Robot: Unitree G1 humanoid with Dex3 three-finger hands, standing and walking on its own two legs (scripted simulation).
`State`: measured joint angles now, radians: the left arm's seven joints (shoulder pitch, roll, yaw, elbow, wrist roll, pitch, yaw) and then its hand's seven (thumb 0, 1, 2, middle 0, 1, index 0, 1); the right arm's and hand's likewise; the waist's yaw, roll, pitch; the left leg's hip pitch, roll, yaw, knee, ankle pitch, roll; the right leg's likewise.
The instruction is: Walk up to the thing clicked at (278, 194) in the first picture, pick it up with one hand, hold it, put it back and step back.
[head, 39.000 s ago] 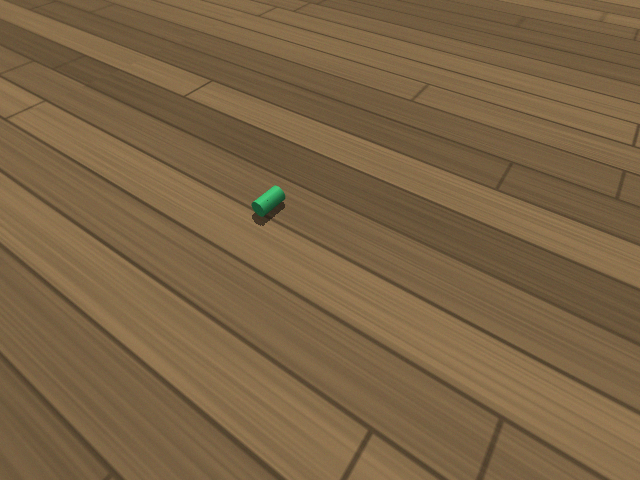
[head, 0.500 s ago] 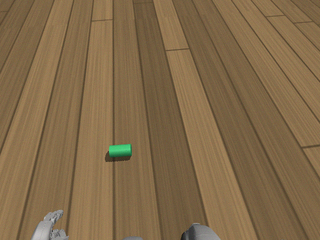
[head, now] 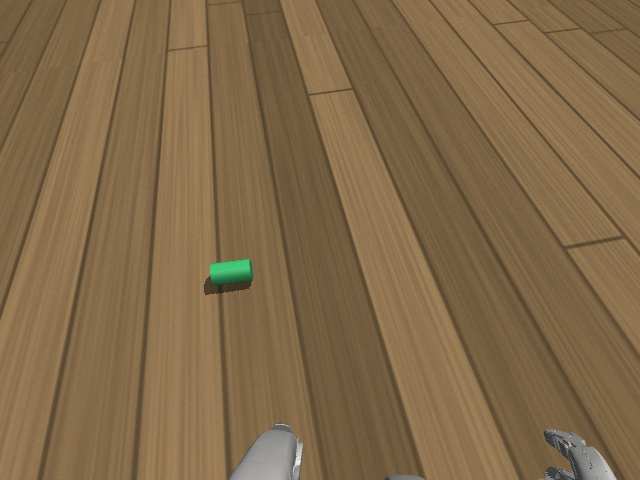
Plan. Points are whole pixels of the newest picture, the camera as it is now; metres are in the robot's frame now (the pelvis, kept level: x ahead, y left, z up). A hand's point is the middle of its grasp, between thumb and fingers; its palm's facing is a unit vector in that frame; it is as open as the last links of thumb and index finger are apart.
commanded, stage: step back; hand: left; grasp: from above
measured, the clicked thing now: (232, 271) +0.82 +0.36 -0.72
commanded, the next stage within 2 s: stand in 1.74 s
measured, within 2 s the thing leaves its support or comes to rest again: neither
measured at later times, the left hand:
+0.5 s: hand out of the picture -0.07 +0.27 -0.14, palm faces +0.07 -0.93 -0.37, open 7.4 cm
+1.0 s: hand out of the picture -0.23 +0.27 -0.14, palm faces +0.10 -0.92 -0.39, open 7.4 cm
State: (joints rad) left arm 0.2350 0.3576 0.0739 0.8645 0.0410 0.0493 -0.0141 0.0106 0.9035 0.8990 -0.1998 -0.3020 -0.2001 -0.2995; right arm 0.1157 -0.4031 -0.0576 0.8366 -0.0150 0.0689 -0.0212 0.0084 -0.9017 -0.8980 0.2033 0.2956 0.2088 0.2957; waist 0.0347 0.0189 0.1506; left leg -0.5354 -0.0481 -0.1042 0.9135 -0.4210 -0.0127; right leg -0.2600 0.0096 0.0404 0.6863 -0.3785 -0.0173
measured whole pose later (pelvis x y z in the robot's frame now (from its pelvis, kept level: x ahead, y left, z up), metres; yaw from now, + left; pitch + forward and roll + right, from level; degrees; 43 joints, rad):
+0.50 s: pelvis -0.17 -0.01 +0.01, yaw +4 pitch -2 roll -1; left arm 0.12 0.39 0.07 0.83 0.01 0.06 0.02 0.01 0.90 0.90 -0.20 -0.30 -0.20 -0.30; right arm 0.15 -0.37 -0.03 0.85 -0.03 0.04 -0.02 0.01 -0.90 -0.90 0.21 0.30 0.21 0.30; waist 0.00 -0.02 0.17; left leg -0.35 0.02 -0.01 0.62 -0.24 0.03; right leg -0.39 0.07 0.10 1.08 -0.53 0.02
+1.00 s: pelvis -0.26 -0.02 +0.01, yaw +5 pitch -3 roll +1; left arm 0.22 0.42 0.06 0.98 0.02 0.02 -0.01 0.01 0.90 0.90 -0.20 -0.30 -0.20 -0.30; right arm 0.25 -0.35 -0.04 0.99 -0.04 -0.01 0.01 0.01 -0.90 -0.90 0.20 0.30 0.21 0.30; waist 0.02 -0.04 0.08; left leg -0.23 -0.04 -0.02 0.57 -0.29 0.02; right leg -0.33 -0.03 0.04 0.82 -0.47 -0.02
